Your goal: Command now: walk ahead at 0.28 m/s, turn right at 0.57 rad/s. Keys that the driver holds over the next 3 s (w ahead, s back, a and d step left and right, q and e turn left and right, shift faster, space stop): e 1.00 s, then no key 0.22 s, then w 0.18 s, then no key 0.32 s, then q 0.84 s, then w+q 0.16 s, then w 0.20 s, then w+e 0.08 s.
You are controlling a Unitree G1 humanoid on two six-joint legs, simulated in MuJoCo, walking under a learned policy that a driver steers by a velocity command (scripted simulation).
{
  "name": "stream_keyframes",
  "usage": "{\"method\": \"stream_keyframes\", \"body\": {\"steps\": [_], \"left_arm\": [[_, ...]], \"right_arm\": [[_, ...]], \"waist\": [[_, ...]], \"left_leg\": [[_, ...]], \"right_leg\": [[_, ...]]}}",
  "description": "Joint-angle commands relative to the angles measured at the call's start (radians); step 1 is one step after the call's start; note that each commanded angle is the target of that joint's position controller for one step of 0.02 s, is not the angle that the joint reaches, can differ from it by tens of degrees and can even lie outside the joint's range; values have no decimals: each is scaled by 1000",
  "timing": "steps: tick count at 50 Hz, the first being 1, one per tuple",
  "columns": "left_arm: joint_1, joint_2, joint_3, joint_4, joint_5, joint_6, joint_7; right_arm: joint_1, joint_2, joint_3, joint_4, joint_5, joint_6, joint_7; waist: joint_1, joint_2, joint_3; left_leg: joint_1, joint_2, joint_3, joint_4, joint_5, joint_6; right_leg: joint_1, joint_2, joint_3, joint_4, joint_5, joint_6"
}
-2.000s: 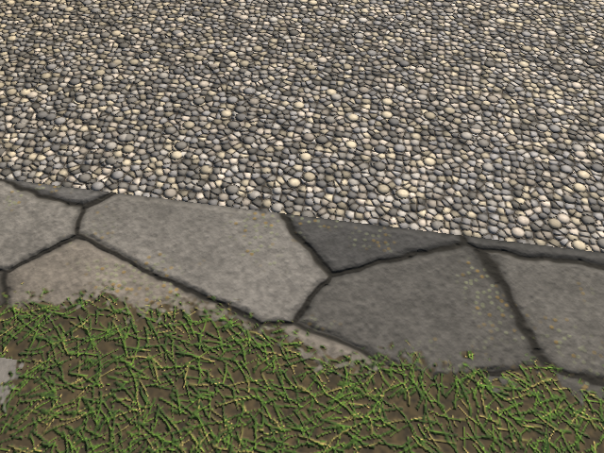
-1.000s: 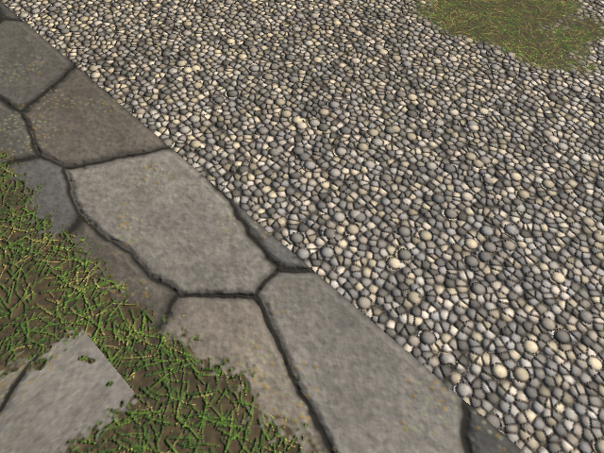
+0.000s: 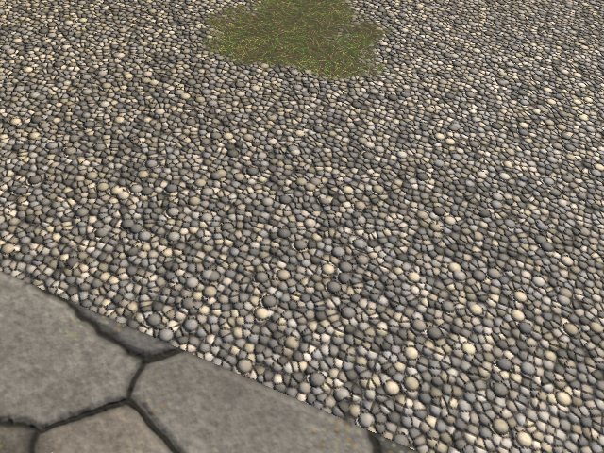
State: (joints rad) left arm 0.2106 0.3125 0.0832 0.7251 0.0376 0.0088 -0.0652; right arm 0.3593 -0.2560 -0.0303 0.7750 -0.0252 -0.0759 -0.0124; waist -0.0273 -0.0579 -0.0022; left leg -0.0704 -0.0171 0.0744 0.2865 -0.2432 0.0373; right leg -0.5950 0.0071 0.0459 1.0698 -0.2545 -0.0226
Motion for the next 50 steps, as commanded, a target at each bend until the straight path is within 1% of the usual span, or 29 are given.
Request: {"method": "stream_keyframes", "body": {"steps": [1,4,7,9,10,11,12,13,14,15,16,17,18,20,22,26,28,34,36,37,38,39,40,41,42,43,45,46,50], "left_arm": [[-73,22,-3,-93,0,-2,-11],[-156,-15,-25,-130,-2,0,-25],[-156,-1,-25,-142,3,-1,-21],[-61,33,-12,-124,12,-9,-6],[50,48,-1,-91,22,-22,6],[151,93,15,-66,35,-36,23],[130,208,36,-89,17,-39,39],[190,254,60,-101,-44,-25,41],[130,196,50,-104,-55,-9,51],[68,129,29,-106,-54,1,58],[20,83,14,-105,-45,6,62],[7,68,9,-101,-45,7,67],[-4,68,7,-97,-37,6,65],[6,96,16,-88,-25,-3,58],[9,114,24,-85,-23,-1,57],[37,120,31,-83,-22,17,61],[57,122,34,-79,-19,22,62],[64,132,42,-76,-8,28,56],[44,130,42,-77,-12,31,52],[27,126,41,-77,-20,33,53],[19,112,37,-78,-31,31,57],[68,51,22,-82,-40,27,61],[75,53,26,-97,-39,21,68],[42,138,46,-86,2,20,69],[57,138,51,-70,0,23,62],[86,123,48,-50,-2,32,54],[117,112,43,-32,-12,49,36],[97,108,39,-36,-18,54,32],[2,84,22,-64,-24,65,24]], "right_arm": [[-1,-125,-30,-42,7,-13,2],[-15,-130,-31,-36,13,2,-5],[-4,-163,-42,-21,18,13,-11],[-11,-184,-50,-19,23,21,-18],[-25,-187,-51,-25,29,26,-20],[-14,-178,-47,-34,30,25,-17],[61,-38,-16,-81,14,32,-5],[76,-117,-30,-92,0,54,-6],[24,-134,-33,-91,-1,63,-7],[-40,-131,-27,-100,-1,61,-8],[-71,-126,-28,-98,-9,63,-9],[-55,-126,-29,-96,-18,77,-8],[-30,-120,-28,-84,-20,92,-7],[-19,-101,-24,-79,-16,109,-5],[-50,-95,-24,-88,-13,118,-7],[-150,-100,-26,-118,-10,127,-10],[-184,-100,-26,-128,-6,124,-12],[-203,-101,-20,-142,17,99,-21],[-158,-102,-18,-136,26,89,-28],[-119,-101,-18,-127,25,82,-35],[-82,-119,-24,-117,19,74,-44],[-104,-198,-39,-132,6,72,-53],[-191,-271,-50,-173,-2,78,-48],[-177,-231,-48,-159,-9,83,-40],[-204,-164,-28,-164,-1,80,-34],[-234,-135,-21,-168,3,79,-28],[-242,-125,-18,-180,1,79,-31],[-217,-125,-19,-176,0,79,-30],[-108,-150,-36,-144,1,78,-31]], "waist": [[10,164,54],[-6,190,63],[-6,199,32],[33,191,-34],[83,158,-99],[137,80,-173],[55,-141,-264],[104,-119,-435],[90,-28,-343],[77,4,-189],[43,34,-101],[19,15,-68],[1,18,-73],[-6,21,-100],[3,7,-102],[43,-36,-64],[59,-42,-47],[65,-69,-50],[42,-80,-52],[15,-72,-49],[-6,-46,-47],[31,121,-59],[42,282,-18],[35,188,8],[63,142,6],[81,136,12],[80,197,-12],[65,192,-14],[2,202,-17]], "left_leg": [[64,240,-66,-49,633,106],[15,215,25,-18,655,91],[36,226,59,78,786,68],[58,233,70,254,919,57],[26,215,87,427,850,41],[-122,172,106,678,567,4],[-450,41,113,1002,-379,-41],[-507,-28,-82,1161,-410,-52],[-559,28,-128,1169,-314,-56],[-574,53,-115,1106,-243,-60],[-555,79,-120,1017,-206,-63],[-503,85,-121,952,-189,-70],[-448,77,-114,919,-173,-72],[-411,57,-106,868,-157,-75],[-424,52,-112,813,-133,-78],[-479,43,-136,703,-99,-85],[-486,32,-147,648,-100,-84],[-361,-35,-152,459,-167,-49],[-261,-57,-149,328,-165,-29],[-177,-60,-145,203,-108,-19],[-70,-23,-164,58,-40,-8],[12,180,-351,-54,-126,39],[-17,398,-609,-109,-81,140],[-116,405,-547,-56,108,199],[-137,343,-446,-24,225,187],[-141,278,-338,-2,303,158],[-83,225,-232,29,430,143],[-57,222,-206,39,472,145],[80,255,-184,69,546,165]], "right_leg": [[-149,-25,-39,-38,53,33],[-39,-26,-96,-260,141,23],[93,14,-155,-405,119,-19],[212,62,-165,-471,71,-65],[345,89,-156,-559,132,-88],[544,21,-60,-632,297,-127],[803,-309,326,-536,812,-226],[855,-400,585,-594,909,-378],[784,-364,486,-634,746,-371],[627,-312,400,-683,623,-340],[518,-239,341,-719,541,-281],[438,-196,303,-735,547,-254],[384,-166,264,-741,557,-235],[350,-144,253,-740,559,-222],[331,-131,274,-760,409,-213],[335,-114,368,-811,32,-196],[348,-113,411,-814,-40,-193],[371,-102,495,-755,99,-183],[353,-89,522,-736,168,-161],[320,-67,520,-718,146,-131],[255,-24,495,-686,46,-81],[163,69,375,-529,-206,-18],[-3,228,120,-303,-309,17],[27,138,102,-120,-288,32],[62,125,104,-39,-242,34],[72,121,93,34,-192,41],[44,115,56,138,-159,61],[30,105,40,141,-154,72],[-24,72,14,33,-162,96]]}}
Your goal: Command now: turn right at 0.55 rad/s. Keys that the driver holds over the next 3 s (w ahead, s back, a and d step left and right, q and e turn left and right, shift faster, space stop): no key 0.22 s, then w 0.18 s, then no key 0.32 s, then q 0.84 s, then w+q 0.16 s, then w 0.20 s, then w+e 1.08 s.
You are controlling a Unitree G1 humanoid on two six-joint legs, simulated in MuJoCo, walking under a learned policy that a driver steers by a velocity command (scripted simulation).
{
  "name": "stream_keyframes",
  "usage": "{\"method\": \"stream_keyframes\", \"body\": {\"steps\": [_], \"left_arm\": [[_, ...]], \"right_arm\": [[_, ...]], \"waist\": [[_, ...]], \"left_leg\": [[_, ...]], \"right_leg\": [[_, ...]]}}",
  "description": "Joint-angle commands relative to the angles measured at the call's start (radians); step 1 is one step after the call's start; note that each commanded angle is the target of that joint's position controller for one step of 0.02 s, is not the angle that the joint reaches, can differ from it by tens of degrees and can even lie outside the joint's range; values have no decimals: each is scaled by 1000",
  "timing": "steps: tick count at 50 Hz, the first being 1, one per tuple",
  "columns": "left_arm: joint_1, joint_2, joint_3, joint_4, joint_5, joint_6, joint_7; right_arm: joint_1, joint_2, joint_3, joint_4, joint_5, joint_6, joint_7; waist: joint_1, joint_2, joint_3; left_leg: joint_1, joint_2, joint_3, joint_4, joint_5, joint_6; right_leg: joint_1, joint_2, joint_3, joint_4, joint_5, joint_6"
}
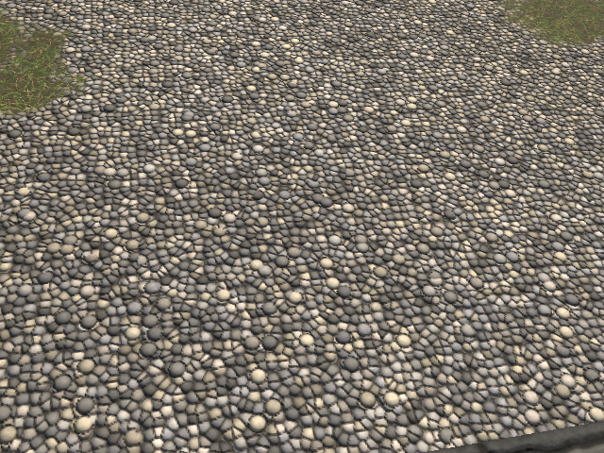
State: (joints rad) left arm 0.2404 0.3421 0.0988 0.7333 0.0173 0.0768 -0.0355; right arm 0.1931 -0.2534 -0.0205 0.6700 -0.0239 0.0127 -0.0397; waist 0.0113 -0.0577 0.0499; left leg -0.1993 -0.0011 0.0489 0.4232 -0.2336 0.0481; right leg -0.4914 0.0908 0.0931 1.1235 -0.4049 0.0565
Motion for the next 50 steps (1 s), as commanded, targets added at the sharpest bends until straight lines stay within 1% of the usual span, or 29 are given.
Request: {"method": "stream_keyframes", "body": {"steps": [1,5,8,10,11,12,13,14,15,16,17,18,19,21,25,28,30,32,33,34,35,36,37,38,39,40,42,46,50], "left_arm": [[-43,46,2,-76,-4,-2,-6],[-64,12,-19,-83,-10,0,-2],[-64,8,-30,-82,-17,-5,10],[-23,-5,-39,-63,-13,-18,18],[-10,4,-43,-55,1,-31,24],[18,49,-42,-54,22,-47,31],[32,173,-13,-52,8,-48,36],[118,159,-3,-12,5,-51,39],[87,99,-25,-2,8,-53,37],[31,61,-39,-4,10,-53,37],[13,49,-45,0,5,-60,41],[15,42,-48,6,3,-71,44],[28,44,-47,15,1,-83,43],[51,42,-46,34,-1,-105,39],[89,37,-47,75,3,-120,42],[112,47,-46,103,4,-117,44],[101,53,-46,115,-1,-112,47],[77,38,-54,124,-11,-108,55],[94,2,-67,128,-8,-114,56],[155,-60,-83,116,-13,-116,56],[161,-10,-71,148,-12,-92,65],[127,18,-61,150,-4,-77,66],[107,6,-61,159,5,-70,61],[99,-8,-63,168,7,-65,57],[89,-9,-62,170,10,-60,54],[92,-13,-63,180,11,-58,56],[85,-10,-60,184,7,-53,61],[-1,-9,-55,155,2,-42,73],[-60,-16,-57,127,-3,-42,78]], "right_arm": [[78,-158,-49,-30,0,-12,-2],[66,-172,-56,-14,-2,-17,14],[63,-186,-60,4,-1,-12,28],[53,-188,-60,19,11,-2,31],[67,-178,-57,30,17,2,31],[100,-106,-37,17,9,1,37],[82,-44,-15,-31,3,1,39],[30,-130,-35,-18,-13,15,33],[15,-154,-47,-11,-10,19,45],[15,-164,-54,2,-4,16,57],[23,-167,-59,11,-8,11,69],[46,-159,-59,32,-16,5,77],[60,-146,-58,47,-20,-2,82],[50,-119,-54,55,-17,-11,86],[4,-71,-37,53,-10,-18,70],[-2,-63,-31,55,0,-17,53],[19,-65,-31,63,6,-19,40],[95,-61,-31,96,-1,-31,27],[143,-104,-40,109,-7,-43,17],[163,-212,-57,101,-5,-49,12],[204,-191,-53,126,21,-38,16],[188,-142,-35,132,20,-39,23],[143,-111,-23,133,19,-40,26],[93,-95,-16,128,15,-38,24],[62,-103,-18,125,17,-37,21],[47,-121,-25,124,16,-36,21],[65,-141,-37,131,18,-35,24],[97,-145,-55,147,14,-17,25],[95,-154,-70,147,4,0,27]], "waist": [[-48,207,-73],[-43,228,-87],[-43,261,-95],[-4,237,-96],[11,191,-99],[3,15,-172],[2,-199,-130],[80,-147,-102],[54,-98,-36],[28,-94,23],[14,-119,51],[7,-111,50],[3,-81,34],[2,-47,30],[16,-62,33],[21,-64,5],[5,-55,-10],[-47,-4,-26],[-60,58,-66],[-25,230,-115],[-67,257,-143],[-51,200,-86],[-32,171,-51],[-6,169,-34],[8,183,-18],[15,186,-25],[12,168,-59],[-12,168,-63],[-27,169,-67]], "left_leg": [[219,246,-161,-61,550,160],[157,256,-130,-39,548,167],[109,253,-125,-7,569,165],[68,232,-105,53,536,131],[3,216,-87,88,447,79],[-131,161,-33,204,138,11],[-314,-2,59,301,-333,-29],[-351,32,-22,441,-382,-30],[-393,42,-49,488,-318,-24],[-409,48,-52,482,-244,-22],[-417,50,-45,476,-182,-26],[-408,46,-37,490,-131,-31],[-401,42,-30,503,-96,-35],[-404,44,-22,487,-58,-46],[-310,37,-3,339,-58,-65],[-201,15,13,255,-65,-45],[-115,0,14,187,-31,-23],[63,-7,-1,-12,95,-5],[191,97,-110,-57,191,3],[303,290,-330,-65,382,70],[224,376,-435,-106,430,181],[178,359,-435,-134,385,204],[129,320,-399,-151,346,193],[99,277,-354,-168,320,165],[72,246,-323,-174,342,150],[64,219,-295,-163,401,148],[74,207,-281,-142,472,168],[53,201,-320,-142,341,204],[0,187,-373,-133,230,205]], "right_leg": [[-114,-14,-33,-61,-23,16],[39,-28,-67,-260,-65,-13],[164,-21,-117,-422,-67,-42],[283,-19,-135,-660,88,-68],[389,-44,-95,-828,250,-80],[565,-229,142,-907,230,-110],[558,-435,378,-883,335,-248],[519,-446,399,-899,158,-330],[484,-398,361,-947,-60,-323],[442,-346,318,-991,-173,-285],[439,-308,284,-1020,-169,-259],[444,-280,244,-1024,-102,-253],[451,-269,216,-1020,-47,-252],[456,-267,179,-1013,63,-263],[409,-266,98,-940,422,-281],[377,-279,83,-859,627,-278],[356,-284,99,-813,646,-256],[299,-245,94,-733,525,-197],[249,-202,62,-655,429,-155],[133,-90,-24,-517,114,-115],[158,-46,-65,-410,-156,-101],[133,-54,-45,-317,-202,-98],[126,-69,-36,-283,-171,-91],[131,-87,-40,-291,-124,-83],[140,-93,-51,-300,-84,-74],[148,-83,-67,-285,-56,-65],[135,-75,-76,-253,-28,-50],[66,-78,-70,-249,-9,-33],[76,-66,-66,-307,10,-33]]}}
Over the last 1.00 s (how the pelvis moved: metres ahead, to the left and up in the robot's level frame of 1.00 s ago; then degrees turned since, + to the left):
0.18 0.01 0.00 -36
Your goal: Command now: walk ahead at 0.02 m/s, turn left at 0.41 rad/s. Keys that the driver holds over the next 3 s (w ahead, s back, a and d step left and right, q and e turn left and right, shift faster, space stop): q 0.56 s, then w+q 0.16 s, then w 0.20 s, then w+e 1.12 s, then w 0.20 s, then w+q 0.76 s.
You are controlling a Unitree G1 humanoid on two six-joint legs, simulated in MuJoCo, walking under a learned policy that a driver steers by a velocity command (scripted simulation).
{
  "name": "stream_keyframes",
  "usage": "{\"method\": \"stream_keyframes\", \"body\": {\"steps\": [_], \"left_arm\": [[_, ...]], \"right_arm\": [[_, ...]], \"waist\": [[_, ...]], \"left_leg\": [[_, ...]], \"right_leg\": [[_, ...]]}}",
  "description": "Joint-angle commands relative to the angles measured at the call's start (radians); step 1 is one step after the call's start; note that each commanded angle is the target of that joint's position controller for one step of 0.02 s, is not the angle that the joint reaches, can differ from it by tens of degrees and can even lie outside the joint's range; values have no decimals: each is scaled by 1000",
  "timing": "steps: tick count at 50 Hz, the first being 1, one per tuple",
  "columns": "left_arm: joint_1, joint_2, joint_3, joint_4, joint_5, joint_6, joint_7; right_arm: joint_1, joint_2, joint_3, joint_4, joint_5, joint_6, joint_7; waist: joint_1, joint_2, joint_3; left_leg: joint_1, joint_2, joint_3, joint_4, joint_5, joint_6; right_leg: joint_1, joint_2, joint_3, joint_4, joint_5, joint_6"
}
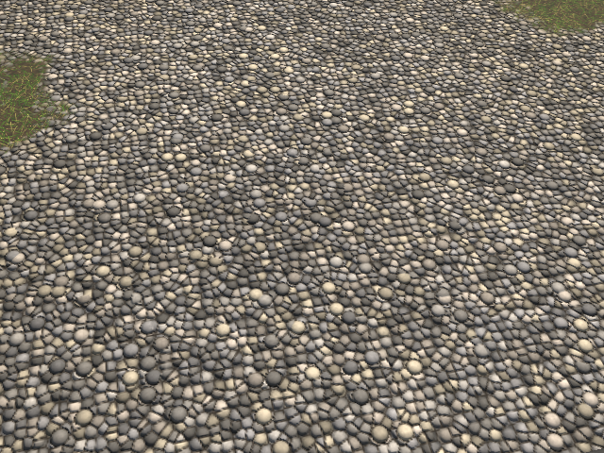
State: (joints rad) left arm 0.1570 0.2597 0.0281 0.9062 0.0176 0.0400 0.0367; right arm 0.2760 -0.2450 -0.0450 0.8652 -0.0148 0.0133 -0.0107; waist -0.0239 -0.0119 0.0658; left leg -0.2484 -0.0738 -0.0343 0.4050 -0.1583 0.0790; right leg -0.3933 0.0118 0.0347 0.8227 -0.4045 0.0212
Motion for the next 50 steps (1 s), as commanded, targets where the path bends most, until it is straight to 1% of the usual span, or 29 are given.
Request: {"method": "stream_keyframes", "body": {"steps": [1,5,6,7,8,9,10,11,12,13,14,15,19,25,28,30,31,32,33,34,35,36,37,38,39,40,42,46,50], "left_arm": [[19,66,13,-52,-5,-7,7],[50,73,13,-66,-15,-20,16],[84,68,13,-63,-15,-26,19],[121,78,16,-61,-11,-36,23],[134,159,33,-70,9,-45,32],[43,260,52,-109,5,-38,32],[45,217,47,-111,12,-33,26],[3,145,28,-128,9,-35,22],[-43,109,18,-140,6,-37,20],[-60,99,14,-152,5,-40,22],[-52,100,14,-157,4,-42,24],[-27,103,16,-154,5,-42,23],[70,129,32,-134,6,-44,18],[68,163,51,-139,16,-45,-4],[60,183,62,-139,17,-42,-17],[62,204,73,-141,18,-37,-25],[47,202,75,-145,14,-32,-27],[53,166,67,-148,18,-26,-29],[0,60,37,-205,19,-22,-40],[-109,102,40,-257,46,-22,-36],[-123,145,52,-259,29,-28,-45],[-71,159,58,-235,7,-41,-58],[-26,159,59,-205,10,-53,-65],[9,152,57,-173,28,-57,-69],[31,140,55,-155,36,-57,-75],[36,126,53,-148,35,-56,-78],[11,108,48,-149,30,-51,-80],[-90,100,44,-175,26,-50,-83],[-177,77,30,-201,18,-59,-92]], "right_arm": [[6,-167,-49,-50,-7,2,-1],[-42,-182,-61,-59,-5,16,7],[-71,-181,-62,-64,0,20,8],[-90,-171,-59,-71,8,24,7],[-68,-115,-46,-86,16,23,8],[-8,-52,-34,-99,20,20,2],[-16,-147,-54,-76,-11,26,-6],[-9,-166,-66,-59,-9,31,-3],[8,-158,-68,-43,-12,38,3],[18,-154,-70,-37,-14,46,12],[26,-148,-69,-33,-15,53,21],[13,-143,-66,-37,-13,57,28],[-73,-124,-55,-77,-5,68,43],[-137,-98,-38,-130,6,73,58],[-135,-102,-37,-150,13,67,58],[-118,-103,-36,-157,12,62,63],[-72,-107,-39,-143,5,56,64],[34,-145,-53,-98,-3,45,58],[123,-272,-85,-94,-11,32,48],[132,-305,-87,-115,-13,20,42],[95,-248,-70,-108,-11,20,30],[37,-207,-55,-118,0,17,20],[-6,-188,-48,-128,3,6,14],[-15,-164,-40,-131,3,-10,9],[1,-146,-33,-122,3,-27,12],[32,-145,-31,-108,5,-42,17],[91,-150,-32,-78,9,-60,22],[175,-150,-29,-36,4,-69,16],[204,-143,-20,-3,-6,-80,11]], "waist": [[7,126,-87],[23,140,-102],[48,133,-103],[71,112,-101],[53,-46,-107],[2,-253,-95],[21,-150,-93],[-8,-70,-68],[-31,-49,-42],[-38,-81,-48],[-30,-113,-51],[-15,-113,-56],[41,-115,-70],[55,-140,-79],[52,-160,-97],[40,-150,-120],[9,-117,-118],[-28,4,-127],[-74,325,-92],[-108,260,4],[-71,163,64],[-19,155,87],[10,151,78],[17,141,55],[20,118,18],[19,95,-2],[7,84,-5],[-35,100,33],[-58,102,62]], "left_leg": [[37,257,-303,-108,156,170],[-4,241,-364,-61,214,132],[-35,219,-364,-34,204,104],[-90,177,-354,8,128,55],[-182,92,-270,150,-84,-6],[-322,-92,-54,355,-393,-49],[-286,-20,-49,555,-434,-58],[-260,-2,-68,632,-376,-60],[-255,12,-55,691,-312,-70],[-270,18,-42,726,-266,-84],[-286,19,-28,749,-250,-101],[-295,21,-16,747,-241,-115],[-329,44,6,645,-256,-143],[-184,72,74,428,-297,-109],[-106,65,111,327,-301,-81],[-8,53,138,199,-265,-46],[113,35,147,92,-221,-22],[282,46,60,-4,-276,10],[373,346,-411,-187,-589,113],[239,456,-682,-296,-653,215],[189,420,-586,-302,-683,216],[160,360,-496,-309,-612,183],[176,301,-408,-312,-468,152],[195,258,-335,-300,-310,138],[221,239,-285,-285,-174,132],[245,235,-257,-273,-70,132],[279,233,-227,-267,38,132],[319,243,-219,-281,68,136],[337,252,-140,-278,215,129]], "right_leg": [[-7,18,-7,-27,13,1],[107,40,-6,-187,34,-17],[176,45,-11,-297,91,-24],[266,25,5,-451,161,-33],[341,-160,185,-598,93,-71],[341,-397,442,-650,205,-175],[237,-426,416,-618,287,-255],[196,-362,328,-605,320,-252],[177,-295,224,-590,348,-225],[205,-251,153,-579,371,-201],[232,-229,104,-563,440,-200],[258,-222,74,-550,487,-203],[380,-270,52,-519,569,-235],[332,-304,-23,-483,580,-239],[313,-321,-46,-441,610,-228],[265,-329,-57,-440,308,-192],[167,-313,-86,-400,101,-154],[9,-260,-143,-257,-111,-103],[-286,-96,-273,104,-292,-25],[-426,-15,-84,207,-241,-20],[-421,-70,-16,233,-111,-26],[-388,-84,-17,208,7,-24],[-355,-92,-20,179,83,-18],[-319,-92,-32,181,145,-12],[-295,-89,-39,187,185,-10],[-292,-86,-46,184,209,-7],[-318,-88,-56,158,239,-1],[-397,-92,-66,66,283,9],[-375,-76,-100,-55,307,-14]]}}
Over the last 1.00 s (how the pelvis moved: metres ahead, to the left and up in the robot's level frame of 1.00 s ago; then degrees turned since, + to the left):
0.10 0.00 0.00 0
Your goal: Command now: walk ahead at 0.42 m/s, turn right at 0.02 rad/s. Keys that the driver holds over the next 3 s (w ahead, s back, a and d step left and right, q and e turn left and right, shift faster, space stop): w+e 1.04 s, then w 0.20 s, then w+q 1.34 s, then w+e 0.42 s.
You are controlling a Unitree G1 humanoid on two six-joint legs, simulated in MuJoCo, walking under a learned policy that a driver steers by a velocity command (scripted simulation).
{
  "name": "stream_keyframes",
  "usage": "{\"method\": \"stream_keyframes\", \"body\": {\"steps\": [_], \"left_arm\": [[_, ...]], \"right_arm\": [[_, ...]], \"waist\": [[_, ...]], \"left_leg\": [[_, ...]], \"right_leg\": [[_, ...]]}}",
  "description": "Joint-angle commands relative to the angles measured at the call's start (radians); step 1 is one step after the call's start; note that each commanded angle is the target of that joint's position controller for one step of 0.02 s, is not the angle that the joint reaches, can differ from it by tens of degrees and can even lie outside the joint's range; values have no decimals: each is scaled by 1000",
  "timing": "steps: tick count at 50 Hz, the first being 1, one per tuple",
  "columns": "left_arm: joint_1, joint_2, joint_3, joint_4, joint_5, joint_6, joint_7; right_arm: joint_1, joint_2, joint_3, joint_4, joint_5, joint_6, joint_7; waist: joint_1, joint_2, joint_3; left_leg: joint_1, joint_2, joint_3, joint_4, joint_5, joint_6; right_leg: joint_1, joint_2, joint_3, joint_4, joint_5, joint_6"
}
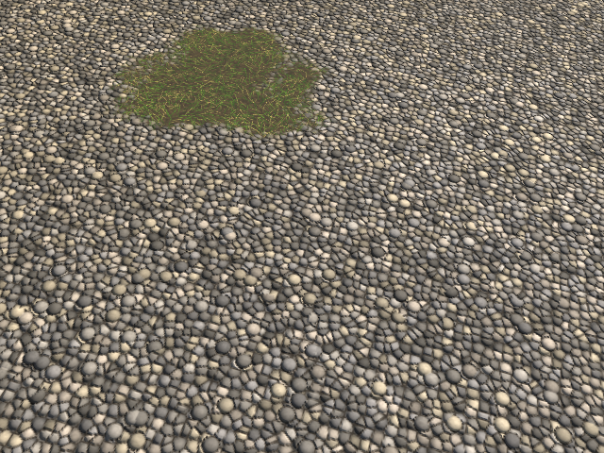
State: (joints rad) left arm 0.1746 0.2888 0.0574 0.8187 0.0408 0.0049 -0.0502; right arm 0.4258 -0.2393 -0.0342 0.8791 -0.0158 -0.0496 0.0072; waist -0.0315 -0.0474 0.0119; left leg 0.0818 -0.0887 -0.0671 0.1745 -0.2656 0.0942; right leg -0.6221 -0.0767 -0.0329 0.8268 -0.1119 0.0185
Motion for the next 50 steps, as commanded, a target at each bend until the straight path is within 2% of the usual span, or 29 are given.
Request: {"method": "stream_keyframes", "body": {"steps": [1,4,5,7,8,9,10,11,12,13,15,17,19,22,25,29,30,32,33,34,35,36,37,38,39,40,42,45,50], "left_arm": [[-215,42,-4,-123,-7,-27,-7],[-224,35,-11,-140,-11,-32,-11],[-191,36,-10,-134,-13,-33,-8],[-41,61,4,-88,-18,-36,8],[110,79,16,-40,-18,-43,16],[258,118,32,2,-4,-50,28],[364,255,72,12,13,-49,39],[293,209,59,18,-27,-45,27],[190,194,56,5,-39,-44,25],[136,139,45,-6,-35,-44,24],[96,92,28,2,-35,-51,30],[115,94,28,10,-39,-68,32],[141,112,33,18,-43,-76,35],[204,119,36,30,-46,-74,38],[267,121,39,40,-46,-68,42],[321,127,41,43,-32,-61,55],[319,134,43,39,-28,-60,59],[269,153,48,19,-24,-61,68],[234,165,51,8,-22,-63,67],[217,172,51,5,-27,-69,58],[218,139,42,-9,-39,-78,46],[279,34,18,-43,-70,-82,46],[341,77,21,-55,-51,-71,50],[296,119,28,-23,-27,-54,55],[228,109,26,-27,-20,-50,44],[203,91,25,-33,-18,-45,35],[191,74,23,-39,-2,-21,16],[128,55,18,-73,-3,-4,-1],[-41,32,1,-138,-6,-6,-19]], "right_arm": [[64,-145,-28,-6,-8,-21,-9],[62,-146,-24,21,-13,-28,-20],[38,-151,-23,23,-14,-30,-24],[15,-171,-24,30,-22,-31,-30],[5,-183,-26,32,-22,-25,-31],[0,-185,-22,24,-16,-27,-31],[74,-93,-1,-18,18,-34,-14],[8,-143,-14,-27,-13,-45,-10],[-77,-152,-16,-61,-13,-53,-4],[-111,-155,-11,-71,-11,-64,1],[-113,-131,-7,-78,-27,-45,3],[-97,-108,-1,-82,-39,-14,8],[-148,-98,2,-104,-41,2,10],[-306,-96,4,-164,-37,5,13],[-409,-86,11,-198,-29,3,20],[-520,-91,19,-245,-19,-7,22],[-529,-98,19,-254,-17,-11,21],[-463,-126,11,-242,-13,-19,16],[-380,-150,2,-217,-11,-24,9],[-251,-178,-11,-180,-11,-34,-3],[-110,-228,-26,-163,-27,-46,-21],[-21,-305,-47,-172,-54,-42,-36],[-71,-312,-55,-168,-39,-25,-29],[-140,-204,-38,-183,-28,-17,-24],[-185,-134,-21,-185,-22,-19,-20],[-203,-113,-14,-180,-26,-21,-19],[-176,-113,-13,-151,-18,-36,-18],[-138,-122,-21,-125,-2,-62,-8],[-95,-122,-27,-89,-4,-60,-5]], "waist": [[-54,138,124],[-34,138,138],[-10,137,124],[63,146,23],[130,132,-62],[194,98,-144],[168,-151,-278],[137,-91,-277],[96,-47,-119],[78,35,-45],[15,59,27],[-4,30,18],[0,28,29],[44,17,64],[91,0,42],[130,-14,34],[126,-19,32],[79,-31,16],[40,-35,-16],[-21,-3,-84],[-80,57,-197],[-75,232,-327],[-10,342,-359],[5,162,-203],[3,77,-96],[20,89,-50],[36,146,-11],[43,142,-8],[22,130,37]], "left_leg": [[10,275,-88,-46,370,112],[26,306,-34,-33,521,94],[19,304,0,2,658,79],[29,298,55,206,1035,50],[3,278,88,404,1083,33],[-167,250,117,648,891,14],[-533,84,162,1100,318,-48],[-687,7,17,1234,-181,-34],[-751,77,-30,1235,-98,-23],[-736,123,-14,1170,-23,-22],[-657,167,-7,1056,-8,-42],[-621,177,14,990,-14,-76],[-651,183,38,907,27,-107],[-725,182,64,731,158,-144],[-735,154,68,590,265,-150],[-733,113,67,471,265,-136],[-711,107,57,439,250,-127],[-576,88,39,359,195,-102],[-446,63,44,335,146,-84],[-273,57,50,280,149,-61],[-41,184,-61,258,60,-21],[219,467,-418,223,-82,49],[206,555,-727,132,-112,125],[70,507,-599,127,-188,113],[-58,449,-435,102,-124,92],[-134,402,-320,71,-34,65],[-205,352,-172,42,136,50],[-196,357,-67,9,287,65],[-169,324,105,-23,374,57]], "right_leg": [[-132,19,-40,-90,12,-26],[-51,46,-56,-177,-16,-88],[23,71,-68,-206,-37,-113],[235,146,-94,-224,-92,-156],[404,183,-102,-283,-84,-178],[647,111,2,-319,-111,-214],[943,-202,544,-382,-285,-380],[918,-260,846,-555,-265,-397],[779,-233,695,-565,-271,-375],[650,-205,578,-588,-190,-353],[471,-111,429,-623,-39,-304],[418,-74,361,-634,90,-308],[389,-46,322,-656,103,-308],[408,-16,312,-668,138,-279],[487,2,312,-622,225,-238],[594,-18,360,-550,357,-230],[612,-30,379,-531,378,-224],[601,-41,403,-479,423,-193],[574,-28,402,-410,515,-172],[547,15,374,-258,561,-151],[439,72,331,-37,400,-131],[181,186,204,257,-132,-100],[31,201,152,401,-442,-102],[-14,122,155,455,-344,-104],[0,94,140,422,-266,-97],[21,66,130,383,-232,-90],[47,41,114,354,-211,-77],[-8,28,103,336,-153,-67],[-87,14,57,154,19,-48]]}}
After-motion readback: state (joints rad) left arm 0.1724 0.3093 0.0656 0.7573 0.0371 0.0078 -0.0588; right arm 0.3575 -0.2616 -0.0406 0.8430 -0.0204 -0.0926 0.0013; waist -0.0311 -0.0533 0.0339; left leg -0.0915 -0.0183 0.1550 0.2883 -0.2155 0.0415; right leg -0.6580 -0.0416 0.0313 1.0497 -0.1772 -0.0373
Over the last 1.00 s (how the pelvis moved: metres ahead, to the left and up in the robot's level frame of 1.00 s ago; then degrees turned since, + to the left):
0.08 0.05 0.00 30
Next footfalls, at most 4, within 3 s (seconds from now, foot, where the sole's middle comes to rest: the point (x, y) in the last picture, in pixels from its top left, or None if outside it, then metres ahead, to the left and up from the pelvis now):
0.18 right None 0.26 -0.11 -0.78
0.70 left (298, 402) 0.62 -0.02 -0.78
1.22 right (431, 359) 0.72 -0.35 -0.78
1.78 left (420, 252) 1.06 -0.38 -0.78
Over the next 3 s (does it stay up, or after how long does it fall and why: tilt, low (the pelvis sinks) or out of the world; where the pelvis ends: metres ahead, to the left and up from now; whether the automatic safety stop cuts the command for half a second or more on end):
stays up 1.50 -0.47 0.00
